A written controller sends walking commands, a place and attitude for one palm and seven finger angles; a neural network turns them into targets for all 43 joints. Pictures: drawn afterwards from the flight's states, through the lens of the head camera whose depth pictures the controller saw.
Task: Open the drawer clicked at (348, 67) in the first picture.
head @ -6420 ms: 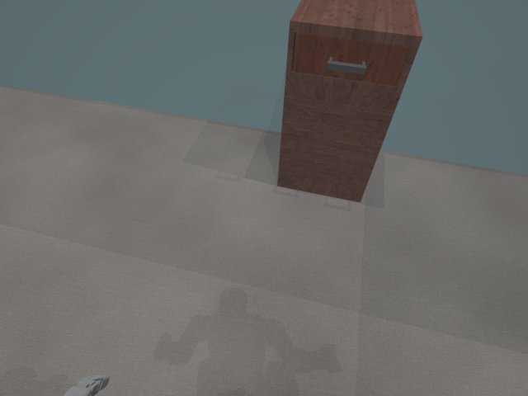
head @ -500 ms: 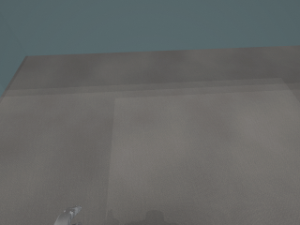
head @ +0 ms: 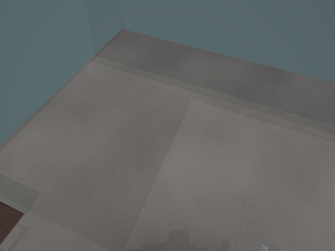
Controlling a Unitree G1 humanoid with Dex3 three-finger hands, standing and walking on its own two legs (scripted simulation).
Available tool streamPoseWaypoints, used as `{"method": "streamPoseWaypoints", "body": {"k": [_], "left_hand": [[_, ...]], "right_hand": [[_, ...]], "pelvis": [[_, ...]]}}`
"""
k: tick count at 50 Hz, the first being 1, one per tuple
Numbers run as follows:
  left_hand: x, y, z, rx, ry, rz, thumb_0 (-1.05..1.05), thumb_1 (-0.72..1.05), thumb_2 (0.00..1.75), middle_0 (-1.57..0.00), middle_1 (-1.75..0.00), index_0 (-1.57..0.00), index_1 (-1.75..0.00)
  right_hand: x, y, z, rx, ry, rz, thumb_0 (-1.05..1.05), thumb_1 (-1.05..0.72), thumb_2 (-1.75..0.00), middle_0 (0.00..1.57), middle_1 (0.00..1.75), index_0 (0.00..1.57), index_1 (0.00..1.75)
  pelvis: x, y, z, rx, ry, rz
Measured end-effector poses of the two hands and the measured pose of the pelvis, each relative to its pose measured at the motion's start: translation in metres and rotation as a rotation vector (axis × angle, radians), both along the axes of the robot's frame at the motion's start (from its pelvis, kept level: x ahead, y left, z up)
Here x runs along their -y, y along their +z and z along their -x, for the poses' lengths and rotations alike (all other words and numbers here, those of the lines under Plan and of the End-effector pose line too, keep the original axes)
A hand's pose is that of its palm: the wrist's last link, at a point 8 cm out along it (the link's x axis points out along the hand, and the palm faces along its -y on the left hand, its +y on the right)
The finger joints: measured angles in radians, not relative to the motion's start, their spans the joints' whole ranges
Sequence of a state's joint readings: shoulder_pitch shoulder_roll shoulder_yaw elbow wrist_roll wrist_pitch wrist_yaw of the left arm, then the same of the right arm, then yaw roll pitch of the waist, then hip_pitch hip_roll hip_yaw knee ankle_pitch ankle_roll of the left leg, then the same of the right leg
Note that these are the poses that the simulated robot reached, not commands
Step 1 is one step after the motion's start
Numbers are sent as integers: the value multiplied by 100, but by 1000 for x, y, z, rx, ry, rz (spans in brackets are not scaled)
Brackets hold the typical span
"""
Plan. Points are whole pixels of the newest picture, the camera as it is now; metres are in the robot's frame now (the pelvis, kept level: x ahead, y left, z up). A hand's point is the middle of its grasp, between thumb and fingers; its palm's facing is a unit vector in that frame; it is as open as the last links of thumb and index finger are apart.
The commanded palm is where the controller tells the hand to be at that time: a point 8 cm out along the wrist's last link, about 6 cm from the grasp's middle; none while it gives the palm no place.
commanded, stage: turn to face it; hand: left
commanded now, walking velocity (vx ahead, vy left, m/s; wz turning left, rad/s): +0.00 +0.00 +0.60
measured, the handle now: out of the picture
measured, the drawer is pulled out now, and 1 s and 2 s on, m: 0.00 0.00 0.00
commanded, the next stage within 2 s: take the last steps up to it in 1.96 s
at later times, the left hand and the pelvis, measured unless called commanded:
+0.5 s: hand out of the picture +0.09 +0.22 -0.13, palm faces +0.25 -0.93 -0.26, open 7.4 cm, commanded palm none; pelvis +0.00 -0.01 +0.01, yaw +16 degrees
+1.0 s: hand out of the picture -0.11 +0.17 -0.16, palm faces +0.58 -0.77 -0.25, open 7.4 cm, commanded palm none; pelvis -0.03 -0.02 +0.01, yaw +35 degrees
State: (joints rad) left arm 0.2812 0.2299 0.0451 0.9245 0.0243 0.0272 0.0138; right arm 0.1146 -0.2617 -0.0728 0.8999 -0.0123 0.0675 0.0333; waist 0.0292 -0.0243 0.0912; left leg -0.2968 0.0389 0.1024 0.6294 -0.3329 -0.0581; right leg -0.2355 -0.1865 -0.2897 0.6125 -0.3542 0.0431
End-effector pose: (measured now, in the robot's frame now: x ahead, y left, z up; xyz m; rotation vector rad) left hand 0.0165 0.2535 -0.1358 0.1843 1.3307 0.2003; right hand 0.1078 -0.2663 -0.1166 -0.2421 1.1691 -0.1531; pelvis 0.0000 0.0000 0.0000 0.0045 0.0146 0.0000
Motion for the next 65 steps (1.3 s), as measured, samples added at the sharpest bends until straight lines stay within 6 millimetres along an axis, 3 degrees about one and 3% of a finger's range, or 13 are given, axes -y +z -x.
{"method": "streamPoseWaypoints", "body": {"k": [2, 5, 14, 23, 28, 35, 42, 47, 54, 58, 65], "left_hand": [[-16, -10, 13, -28, 42, 1, 1, 91, 90, -21, -30, -21, -30], [-32, -9, 19, -45, 77, -4, 1, 91, 90, -20, -30, -20, -30], [-46, 12, -16, 122, 120, -7, 1, 91, 90, -20, -30, -20, -30], [-22, 30, -51, 241, 140, -40, 1, 91, 90, -20, -30, -20, -30], [3, 39, -51, 300, 162, -87, 1, 91, 90, -20, -30, -20, -30], [29, 53, 0, 251, 269, -107, 1, 91, 90, -20, -30, -21, -30], [44, 41, 66, 174, 416, -85, 1, 91, 90, -21, -30, -21, -30], [49, 23, 126, 86, 525, -46, 1, 91, 90, -21, -30, -21, -30], [35, -15, 209, -13, 678, 8, 1, 91, 90, -20, -30, -21, -30], [23, -11, 224, -21, 717, 15, 1, 91, 90, -20, -30, -20, -30], [-3, 8, 214, 110, 752, -25, 1, 91, 90, -20, -30, -20, -30]], "right_hand": [[-14, 4, -18, 43, 44, 14, 1, -91, -89, 19, 30, 20, 30], [-32, 16, -29, 76, 83, 24, 1, -91, -89, 20, 30, 20, 30], [-51, 25, -21, 34, 130, 17, 1, -91, -89, 20, 30, 21, 30], [-29, 0, 6, -78, 138, -16, 1, -91, -89, 20, 30, 21, 30], [-3, -24, 10, -137, 158, -43, 1, -91, -89, 20, 30, 21, 30], [10, -21, -11, -155, 249, -58, 1, -91, -89, 20, 30, 20, 30], [-4, -14, -43, -157, 377, -28, 1, -91, -89, 19, 30, 20, 30], [-41, -5, -74, -107, 492, 2, 1, -91, -89, 19, 30, 20, 30], [-123, 10, -109, 58, 669, 28, 1, -91, -89, 19, 30, 20, 30], [-150, 25, -104, 97, 716, 31, 1, -91, -89, 20, 30, 20, 30], [-169, 30, -81, 53, 764, 23, 1, -91, -89, 20, 30, 21, 30]], "pelvis": [[-8, -5, 1, 1, 24, -3], [-16, 1, 1, 9, 45, 18], [-23, 15, 0, 13, 143, 39], [0, 11, -1, 0, 249, 17], [23, 2, -2, 0, 311, 0], [38, 14, -1, 29, 416, -42], [39, 15, 6, 34, 513, -41], [28, 11, 16, 28, 575, -25], [-1, -6, 39, 24, 660, 2], [-11, 3, 47, 35, 693, 26], [-20, 16, 58, 40, 775, 45]]}}
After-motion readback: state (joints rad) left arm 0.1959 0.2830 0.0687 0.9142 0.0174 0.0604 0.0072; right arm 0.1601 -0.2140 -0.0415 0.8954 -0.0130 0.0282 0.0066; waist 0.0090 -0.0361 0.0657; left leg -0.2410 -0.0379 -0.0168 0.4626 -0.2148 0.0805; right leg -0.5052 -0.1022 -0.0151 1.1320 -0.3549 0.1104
